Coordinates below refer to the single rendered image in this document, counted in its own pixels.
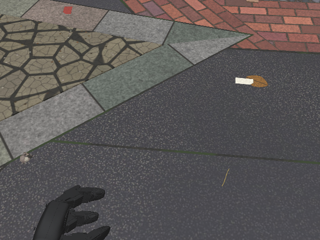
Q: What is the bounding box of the robot left hand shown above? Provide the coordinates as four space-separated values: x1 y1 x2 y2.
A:
32 185 111 240

